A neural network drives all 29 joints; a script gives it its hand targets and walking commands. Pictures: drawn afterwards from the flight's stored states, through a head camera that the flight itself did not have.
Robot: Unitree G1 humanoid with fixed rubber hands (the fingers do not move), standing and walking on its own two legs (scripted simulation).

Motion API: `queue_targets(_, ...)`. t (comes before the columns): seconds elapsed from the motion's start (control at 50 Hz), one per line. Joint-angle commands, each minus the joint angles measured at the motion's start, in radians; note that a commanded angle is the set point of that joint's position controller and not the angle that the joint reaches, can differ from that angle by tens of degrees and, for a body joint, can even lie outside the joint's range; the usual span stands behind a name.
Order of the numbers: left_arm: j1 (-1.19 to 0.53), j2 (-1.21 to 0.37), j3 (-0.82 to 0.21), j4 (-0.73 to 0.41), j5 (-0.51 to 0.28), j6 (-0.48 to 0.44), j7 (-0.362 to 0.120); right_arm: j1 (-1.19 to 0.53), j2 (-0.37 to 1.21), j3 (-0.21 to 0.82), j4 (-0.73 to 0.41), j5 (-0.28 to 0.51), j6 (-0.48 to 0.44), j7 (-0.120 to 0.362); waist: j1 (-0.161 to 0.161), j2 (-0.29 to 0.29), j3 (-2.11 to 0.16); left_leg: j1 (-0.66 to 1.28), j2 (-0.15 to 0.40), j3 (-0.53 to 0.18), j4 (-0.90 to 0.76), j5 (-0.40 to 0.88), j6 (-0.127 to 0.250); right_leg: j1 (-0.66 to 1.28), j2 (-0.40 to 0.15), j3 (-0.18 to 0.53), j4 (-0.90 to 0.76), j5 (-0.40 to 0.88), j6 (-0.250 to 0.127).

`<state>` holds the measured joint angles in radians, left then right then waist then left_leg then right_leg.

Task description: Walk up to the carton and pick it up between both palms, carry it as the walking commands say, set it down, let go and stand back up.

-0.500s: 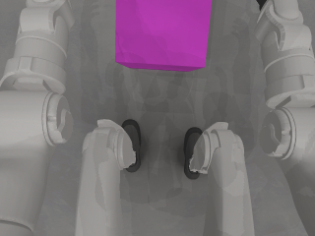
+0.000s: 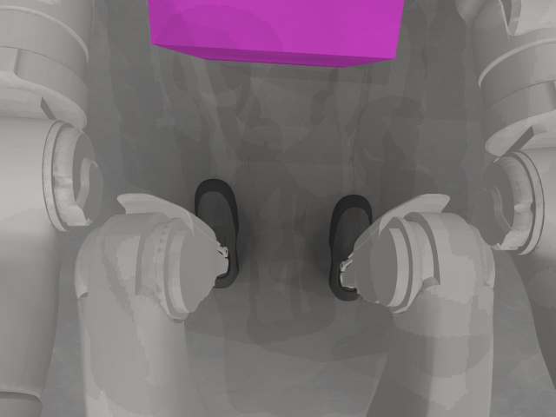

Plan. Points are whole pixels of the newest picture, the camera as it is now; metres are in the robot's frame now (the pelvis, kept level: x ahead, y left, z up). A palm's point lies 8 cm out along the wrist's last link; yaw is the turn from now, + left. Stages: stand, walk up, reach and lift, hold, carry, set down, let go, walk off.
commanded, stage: reach and lift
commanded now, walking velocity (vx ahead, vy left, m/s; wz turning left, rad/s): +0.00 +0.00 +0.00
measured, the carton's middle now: out of the picture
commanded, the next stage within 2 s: none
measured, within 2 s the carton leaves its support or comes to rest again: leaves its support in 1.58 s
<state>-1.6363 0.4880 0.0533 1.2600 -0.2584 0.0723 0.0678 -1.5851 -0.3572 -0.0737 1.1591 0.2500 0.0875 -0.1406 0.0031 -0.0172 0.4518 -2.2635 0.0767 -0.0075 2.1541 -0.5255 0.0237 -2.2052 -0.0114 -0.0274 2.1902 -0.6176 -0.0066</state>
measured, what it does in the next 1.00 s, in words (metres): stands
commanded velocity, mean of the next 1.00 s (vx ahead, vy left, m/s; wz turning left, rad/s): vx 0.00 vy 0.00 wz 0.00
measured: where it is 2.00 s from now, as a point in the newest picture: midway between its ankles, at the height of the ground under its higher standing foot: (283, 257)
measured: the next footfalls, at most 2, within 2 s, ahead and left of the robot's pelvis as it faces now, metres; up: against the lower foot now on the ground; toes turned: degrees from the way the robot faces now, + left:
none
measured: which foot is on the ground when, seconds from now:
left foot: down 0.00-1.00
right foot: down 0.00-1.00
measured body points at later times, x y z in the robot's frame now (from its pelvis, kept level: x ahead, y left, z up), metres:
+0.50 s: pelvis +0.00 +0.00 -0.01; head +0.38 +0.02 +0.21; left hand +0.58 +0.21 -0.19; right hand +0.58 -0.15 -0.19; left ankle +0.12 +0.12 -0.34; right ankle +0.10 -0.12 -0.34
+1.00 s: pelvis +0.00 +0.00 -0.01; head +0.39 +0.02 +0.20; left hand +0.59 +0.19 -0.20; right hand +0.58 -0.12 -0.20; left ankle +0.12 +0.13 -0.34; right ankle +0.10 -0.12 -0.34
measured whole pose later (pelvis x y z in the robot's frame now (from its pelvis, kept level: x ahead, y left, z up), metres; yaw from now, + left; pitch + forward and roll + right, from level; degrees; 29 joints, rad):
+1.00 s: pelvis +0.00 +0.00 -0.01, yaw -1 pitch +34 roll -1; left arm -1.67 0.40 0.09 1.24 -0.15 0.09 0.07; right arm -1.62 -0.28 -0.17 1.14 0.13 0.10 -0.13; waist 0.02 -0.02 0.52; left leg -2.24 0.04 -0.03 2.20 -0.54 0.01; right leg -2.18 0.01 -0.01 2.22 -0.63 0.01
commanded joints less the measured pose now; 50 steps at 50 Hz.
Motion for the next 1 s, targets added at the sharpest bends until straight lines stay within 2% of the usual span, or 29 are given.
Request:
queue_targets(0.0, -0.311, 0.15, 0.001, -0.107, -0.017, -0.027, 0.004, -0.294, -0.13, 0.003, -0.115, 0.013, -0.025, -0.009, 0.001, 0.048, -1.349, 0.785, -0.067, -0.011, -0.067, 0.392, -0.027, 0.537, 0.054, 0.006, -0.16, 0.366, 0.036)
queue_targets(0.1, -0.325, 0.164, -0.014, -0.123, -0.036, -0.027, 0.015, -0.311, -0.135, 0.029, -0.142, 0.032, -0.021, -0.021, 0.008, 0.046, -1.402, 0.805, -0.068, 0.001, -0.044, 0.406, -0.027, 0.585, 0.055, 0.005, -0.141, 0.386, 0.036)
queue_targets(0.26, -0.303, 0.136, -0.005, -0.084, -0.023, -0.025, 0.01, -0.296, -0.111, 0.023, -0.107, 0.022, -0.017, -0.014, 0.014, 0.035, -1.275, 0.734, -0.069, 0.003, -0.051, 0.36, -0.024, 0.532, 0.058, 0.002, -0.141, 0.349, 0.037)
queue_targets(0.44, -0.308, 0.087, -0.006, -0.063, -0.004, -0.024, -0.001, -0.297, -0.078, -0.013, -0.075, -0.006, -0.017, 0.002, 0.008, 0.035, -1.193, 0.708, -0.078, -0.002, -0.074, 0.327, -0.022, 0.486, 0.067, -0.002, -0.152, 0.316, 0.034)
queue_targets(0.72, -0.346, -0.038, 0.001, -0.113, 0.067, -0.024, 0.003, -0.326, 0.007, -0.042, -0.099, -0.068, -0.029, 0.002, -0.009, 0.057, -1.18, 0.784, -0.107, 0.001, -0.077, 0.356, -0.031, 0.509, 0.096, -0.016, -0.156, 0.336, 0.037)
queue_targets(0.82, -0.354, -0.164, -0.035, -0.132, 0.059, -0.023, -0.027, -0.343, 0.13, -0.004, -0.116, -0.059, -0.027, 0.035, -0.004, 0.047, -1.135, 0.764, -0.115, 0.001, -0.08, 0.348, -0.026, 0.507, 0.103, -0.015, -0.156, 0.333, 0.033)
queue_targets(0.86, -0.37, -0.267, -0.05, -0.14, 0.063, -0.016, -0.054, -0.364, 0.231, 0.01, -0.123, -0.066, -0.021, 0.062, -0.004, 0.045, -1.116, 0.75, -0.12, 0.001, -0.079, 0.341, -0.024, 0.502, 0.108, -0.015, -0.153, 0.331, 0.031)
queue_targets(0.9, -0.401, -0.422, -0.069, -0.151, 0.073, -0.003, -0.097, -0.4, 0.386, 0.026, -0.133, -0.084, -0.009, 0.105, -0.001, 0.047, -1.09, 0.727, -0.126, 0.003, -0.076, 0.327, -0.022, 0.491, 0.116, -0.015, -0.146, 0.324, 0.028)
queue_targets(0.94, -0.435, -0.632, -0.087, -0.158, 0.092, 0.021, -0.161, -0.451, 0.605, 0.055, -0.148, -0.107, 0.014, 0.17, 0.004, 0.042, -1.056, 0.682, -0.135, 0.011, -0.07, 0.303, -0.02, 0.487, 0.124, -0.017, -0.135, 0.314, 0.025)
queue_targets(0.98, -0.455, -0.808, -0.087, -0.171, 0.118, 0.051, -0.222, -0.493, 0.791, 0.078, -0.175, -0.123, 0.041, 0.229, 0.022, 0.031, -1.021, 0.622, -0.143, 0.027, -0.062, 0.264, -0.018, 0.486, 0.133, -0.021, -0.123, 0.29, 0.022)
